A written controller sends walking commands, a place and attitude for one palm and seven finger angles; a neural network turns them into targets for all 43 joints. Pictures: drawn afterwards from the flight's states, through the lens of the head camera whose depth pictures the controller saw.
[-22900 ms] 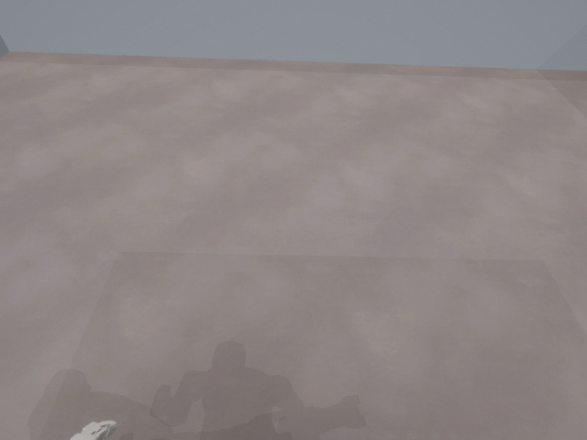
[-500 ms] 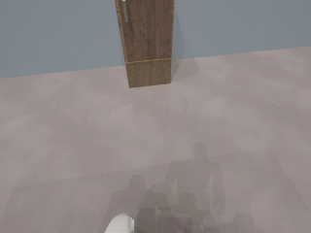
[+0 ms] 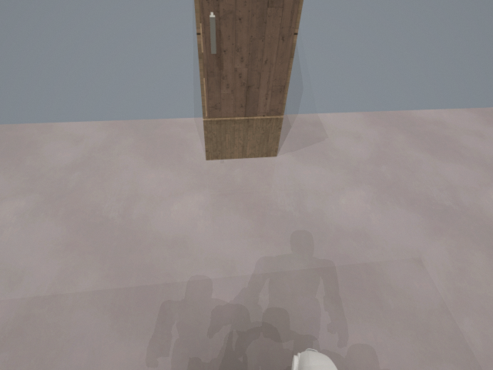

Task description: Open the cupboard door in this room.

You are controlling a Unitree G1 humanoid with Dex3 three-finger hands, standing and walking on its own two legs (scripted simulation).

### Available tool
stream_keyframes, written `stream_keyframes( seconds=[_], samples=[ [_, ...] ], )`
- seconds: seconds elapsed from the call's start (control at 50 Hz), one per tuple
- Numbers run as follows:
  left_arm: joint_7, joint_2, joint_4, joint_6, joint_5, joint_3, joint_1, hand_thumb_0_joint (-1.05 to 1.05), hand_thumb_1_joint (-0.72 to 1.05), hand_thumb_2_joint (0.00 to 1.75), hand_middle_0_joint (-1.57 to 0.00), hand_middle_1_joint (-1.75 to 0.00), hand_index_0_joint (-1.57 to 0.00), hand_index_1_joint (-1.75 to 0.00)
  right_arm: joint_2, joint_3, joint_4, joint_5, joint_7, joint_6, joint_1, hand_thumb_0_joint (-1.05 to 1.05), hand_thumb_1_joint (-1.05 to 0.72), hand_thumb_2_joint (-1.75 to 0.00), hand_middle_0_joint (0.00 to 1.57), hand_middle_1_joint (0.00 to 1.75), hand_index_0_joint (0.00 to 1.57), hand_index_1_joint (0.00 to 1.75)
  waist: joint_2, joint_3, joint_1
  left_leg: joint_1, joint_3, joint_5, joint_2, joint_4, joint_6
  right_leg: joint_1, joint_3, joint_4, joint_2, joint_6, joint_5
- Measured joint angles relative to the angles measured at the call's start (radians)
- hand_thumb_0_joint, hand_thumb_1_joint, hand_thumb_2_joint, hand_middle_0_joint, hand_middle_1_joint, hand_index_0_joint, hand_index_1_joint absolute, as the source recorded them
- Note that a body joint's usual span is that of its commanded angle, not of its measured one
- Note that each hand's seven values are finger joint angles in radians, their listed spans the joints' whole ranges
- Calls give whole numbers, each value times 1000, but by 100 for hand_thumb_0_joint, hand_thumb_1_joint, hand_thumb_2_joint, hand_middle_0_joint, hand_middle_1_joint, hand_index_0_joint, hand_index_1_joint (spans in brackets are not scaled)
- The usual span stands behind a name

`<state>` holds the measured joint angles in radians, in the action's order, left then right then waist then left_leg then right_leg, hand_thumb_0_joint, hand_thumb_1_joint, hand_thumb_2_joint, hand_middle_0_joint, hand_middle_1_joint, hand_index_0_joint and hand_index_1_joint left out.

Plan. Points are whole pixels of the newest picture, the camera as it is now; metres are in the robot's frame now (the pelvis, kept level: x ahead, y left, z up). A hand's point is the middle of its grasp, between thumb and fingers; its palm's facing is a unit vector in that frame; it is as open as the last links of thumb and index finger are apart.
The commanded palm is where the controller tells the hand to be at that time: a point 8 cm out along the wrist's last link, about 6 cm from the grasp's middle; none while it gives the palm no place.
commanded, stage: stand and wait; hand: left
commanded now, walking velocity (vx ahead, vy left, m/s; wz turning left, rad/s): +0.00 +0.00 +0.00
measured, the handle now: (212, 33) +1.29 +0.22 -0.03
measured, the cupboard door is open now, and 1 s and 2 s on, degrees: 0 0 0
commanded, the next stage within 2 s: look at it before walking up in 1.40 s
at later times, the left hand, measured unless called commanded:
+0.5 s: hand (180, 352) +0.18 +0.14 -0.18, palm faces +0.05 -0.98 -0.21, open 7.2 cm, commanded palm none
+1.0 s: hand out of the picture +0.11 +0.15 -0.18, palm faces +0.04 -0.99 -0.16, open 7.4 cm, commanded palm none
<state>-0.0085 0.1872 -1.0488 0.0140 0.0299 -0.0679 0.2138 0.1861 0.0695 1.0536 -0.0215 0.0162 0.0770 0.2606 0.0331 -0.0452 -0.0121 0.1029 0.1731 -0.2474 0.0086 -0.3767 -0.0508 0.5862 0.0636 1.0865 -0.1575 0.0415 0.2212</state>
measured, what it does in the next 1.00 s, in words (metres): walks ahead: right foot, then left foot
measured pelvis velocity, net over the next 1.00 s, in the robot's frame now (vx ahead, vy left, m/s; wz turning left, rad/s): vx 0.16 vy -0.01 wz -0.01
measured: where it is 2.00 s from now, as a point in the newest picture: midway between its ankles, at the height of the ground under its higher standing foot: outside the picture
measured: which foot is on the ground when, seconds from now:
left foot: down 0.00-0.20, up 0.22-0.52, down 0.54-1.00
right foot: up 0.00-0.18, down 0.20-1.00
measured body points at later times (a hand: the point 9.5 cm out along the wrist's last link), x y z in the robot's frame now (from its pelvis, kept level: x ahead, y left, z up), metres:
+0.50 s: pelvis +0.11 -0.04 -0.01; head +0.13 -0.05 +0.44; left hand +0.18 +0.19 -0.16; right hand +0.13 -0.26 -0.17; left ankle +0.10 +0.09 -0.73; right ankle +0.18 -0.14 -0.74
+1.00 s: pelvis +0.16 -0.01 +0.00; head +0.18 +0.00 +0.45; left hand +0.11 +0.20 -0.16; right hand +0.15 -0.22 -0.16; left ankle +0.12 +0.08 -0.74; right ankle +0.18 -0.14 -0.74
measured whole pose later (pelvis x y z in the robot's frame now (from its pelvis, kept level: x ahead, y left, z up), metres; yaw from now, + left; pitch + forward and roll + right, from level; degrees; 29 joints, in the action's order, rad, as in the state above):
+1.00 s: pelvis +0.16 -0.01 +0.00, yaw -1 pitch -1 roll +0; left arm 0.03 0.13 -1.19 0.00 0.01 0.00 0.33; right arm 0.13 0.01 1.15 -0.01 0.03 0.02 0.28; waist 0.01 -0.05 -0.02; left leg 0.08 0.11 -0.28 0.00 -0.37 -0.03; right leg 0.20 0.12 0.40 -0.08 0.03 0.17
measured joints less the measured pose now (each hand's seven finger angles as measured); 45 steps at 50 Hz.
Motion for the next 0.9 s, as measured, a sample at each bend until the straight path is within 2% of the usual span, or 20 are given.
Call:
stream_keyframes(
  seconds=[0.08, 0.18, 0.2, 0.22, 0.26, 0.3, 0.34, 0.44, 0.54, 0.6, 0.68, 0.78, 0.9],
  samples=[
    [2, 15, 45, 0, -5, 1, -80, 0, 91, 90, -19, -30, -20, -29, -6, -9, 40, -4, 0, -13, 68, -1, -94, -90, 20, 30, 20, 30, -2, -6, 19, -57, -6, -23, -2, 34, 20, -11, 9, -203, 6, 7, -64],
    [6, 15, 63, 14, -7, 18, -126, 0, 91, 90, -19, -30, -20, -29, -28, -19, 75, -8, 2, -33, 117, 0, -92, -90, 20, 30, 20, 30, -20, -31, 52, -83, -5, -130, 20, -58, 63, -143, 44, -463, 58, -13, -105],
    [7, 14, 63, 24, -6, 24, -123, 0, 91, 90, -19, -30, -20, -29, -33, -20, 81, -6, 1, -37, 130, 0, -92, -90, 20, 30, 20, 30, -22, -29, 53, -74, -7, -167, 27, -111, 72, -184, 53, -510, 65, -21, -136],
    [10, 6, 58, 36, -4, 26, -125, 0, 91, 90, -19, -30, -20, -29, -33, -21, 90, -3, -1, -43, 127, 0, -92, -90, 20, 30, 20, 30, -39, -34, 50, -41, -15, -199, 46, -198, 72, -190, 60, -501, 78, -43, -84],
    [13, -15, 46, 52, -10, 40, -128, 0, 91, 90, -19, -30, -20, -29, -30, -23, 91, 7, 2, -62, 98, 1, -92, -90, 20, 30, 20, 30, -68, -63, 61, 51, -82, -282, 51, -417, 71, -196, 76, -464, 93, -80, -22],
    [16, -34, 33, 49, -13, 51, -122, 0, 91, 90, -19, -30, -20, -29, -34, -26, 83, 12, 4, -75, 70, 1, -91, -90, 20, 30, 20, 30, -75, -78, 63, 132, -118, -307, 43, -558, 74, -222, 85, -484, 94, -91, -19],
    [22, -51, 19, 34, -17, 53, -112, 0, 91, 90, -20, -30, -20, -29, -38, -29, 74, 12, 3, -82, 43, 1, -91, -90, 20, 30, 20, 30, -74, -80, 57, 188, -129, -278, 48, -600, 77, -251, 90, -525, 97, -93, -35],
    [33, -40, 1, 14, -14, 36, -88, -2, 94, 90, -20, -30, -21, -30, -46, -34, 54, 6, -3, -88, -4, 1, -91, -90, 20, 30, 20, 30, -71, -41, 26, 227, -131, -195, 70, -476, 84, -291, 103, -608, 115, -91, -64],
    [32, -32, -32, -3, -16, 36, -45, -1, 93, 90, -20, -30, -20, -30, -26, -35, 55, 3, 3, -81, -12, 2, -94, -90, 20, 30, 20, 30, -67, 2, 7, 137, -122, -81, 72, -212, 85, -302, 113, -607, 136, -76, -55],
    [35, -12, -58, -20, -24, 31, -14, -1, 93, 90, -20, -30, -20, -29, -42, -42, 66, 0, 6, -71, -5, 2, -93, -90, 20, 30, 20, 30, -13, 18, -4, 97, -103, -55, 48, -164, 61, -322, 95, -611, 117, -56, -49],
    [31, -4, -85, -24, -20, 40, 31, 0, 92, 90, -20, -30, -20, -29, -55, -52, 72, 2, 9, -68, 11, 1, -93, -90, 20, 30, 20, 30, 17, 36, -18, 45, -88, -30, 22, -82, 44, -357, 82, -662, 99, -38, -64],
    [32, -25, -116, -18, -19, 58, 80, 0, 91, 90, -20, -30, -20, -29, -46, -54, 76, 6, 16, -69, 9, 2, -93, -90, 20, 30, 20, 30, -3, 25, -24, 7, -79, -15, 2, -26, 32, -382, 73, -693, 85, -26, -70],
    [38, -48, -140, -14, -19, 69, 118, 0, 91, 90, -20, -30, -20, -29, -44, -58, 81, 9, 16, -65, 7, 2, -94, -90, 20, 30, 20, 30, -23, 4, -17, -10, -68, -17, -8, -1, 24, -385, 61, -698, 77, -15, -62]
  ],
)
